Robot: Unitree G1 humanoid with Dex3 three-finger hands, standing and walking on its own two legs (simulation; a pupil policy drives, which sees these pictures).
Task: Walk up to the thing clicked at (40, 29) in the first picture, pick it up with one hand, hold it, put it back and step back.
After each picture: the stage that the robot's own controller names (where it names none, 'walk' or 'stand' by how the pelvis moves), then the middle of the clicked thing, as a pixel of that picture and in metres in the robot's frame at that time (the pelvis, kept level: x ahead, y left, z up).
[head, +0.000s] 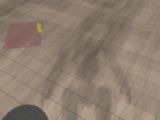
stand; (39, 27) +1.75 +0.55 -0.72
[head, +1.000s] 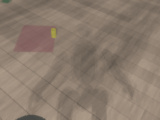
walk; (53, 33) +1.67 +0.27 -0.70
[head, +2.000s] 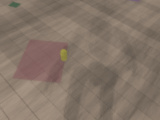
walk; (63, 55) +1.13 +0.16 -0.71
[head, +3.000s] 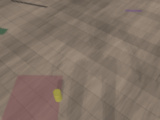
walk; (57, 95) +0.70 +0.21 -0.70
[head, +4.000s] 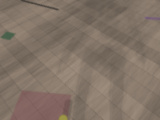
walk; out of the picture +0.43 +0.19 -0.70
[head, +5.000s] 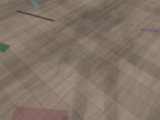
stand; out of the picture +0.35 +0.18 -0.72
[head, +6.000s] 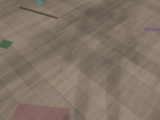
stand; out of the picture +0.35 +0.17 -0.72
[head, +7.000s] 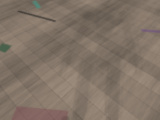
stand; out of the picture +0.35 +0.18 -0.73
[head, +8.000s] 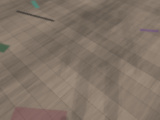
stand; out of the picture +0.35 +0.19 -0.73
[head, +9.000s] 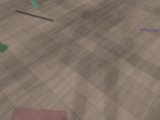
go down; out of the picture +0.34 +0.19 -0.73
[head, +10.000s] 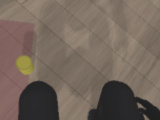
go down; (25, 65) +0.42 +0.23 -0.33
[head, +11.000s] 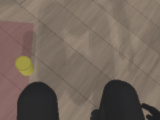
approach; (25, 66) +0.42 +0.24 -0.31
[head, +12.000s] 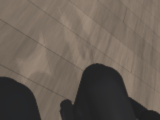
close in; out of the picture +0.40 +0.28 -0.22
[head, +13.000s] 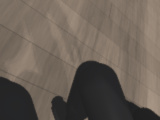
close; out of the picture +0.40 +0.29 -0.22
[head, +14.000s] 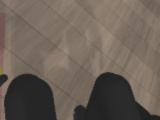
lift; out of the picture +0.33 +0.28 -0.14
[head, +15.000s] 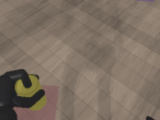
lift; (32, 93) +0.31 +0.17 +0.01
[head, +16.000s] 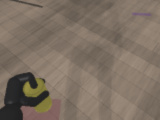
hold; (38, 95) +0.32 +0.16 -0.01
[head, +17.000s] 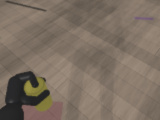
hold; (39, 94) +0.32 +0.17 +0.00
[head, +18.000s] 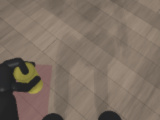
crouch; (29, 79) +0.37 +0.19 -0.07
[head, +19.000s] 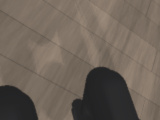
lower; out of the picture +0.43 +0.27 -0.18
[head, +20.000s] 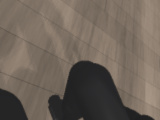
lower; out of the picture +0.41 +0.30 -0.22
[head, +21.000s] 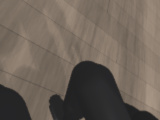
lower; out of the picture +0.41 +0.30 -0.22
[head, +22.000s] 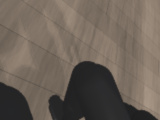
lower; out of the picture +0.41 +0.30 -0.23
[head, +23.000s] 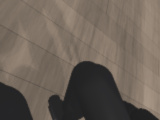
lower; out of the picture +0.40 +0.30 -0.23
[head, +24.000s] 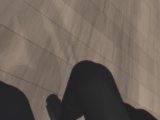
withdraw; out of the picture +0.39 +0.28 -0.23
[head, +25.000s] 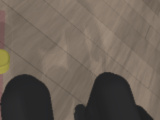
stand; (0, 62) +0.41 +0.26 -0.26
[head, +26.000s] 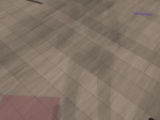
stand; out of the picture +0.35 +0.18 -0.63
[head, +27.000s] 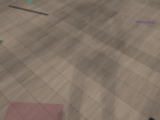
stand; out of the picture +0.36 +0.19 -0.67
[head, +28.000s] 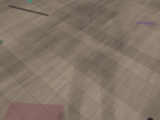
stand; out of the picture +0.36 +0.19 -0.67
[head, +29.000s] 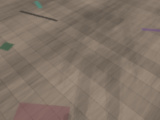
stand; out of the picture +0.38 +0.17 -0.72
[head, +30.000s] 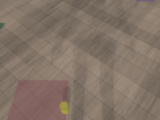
walk; (64, 107) +0.47 +0.18 -0.70
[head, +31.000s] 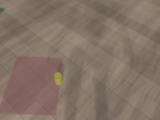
walk; (58, 78) +0.74 +0.19 -0.70
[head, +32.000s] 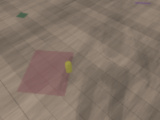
stand; (68, 67) +1.01 +0.18 -0.70
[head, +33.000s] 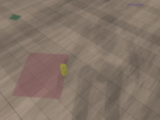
stand; (63, 69) +1.00 +0.19 -0.73
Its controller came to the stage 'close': yes
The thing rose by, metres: 0.70
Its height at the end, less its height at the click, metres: +0.00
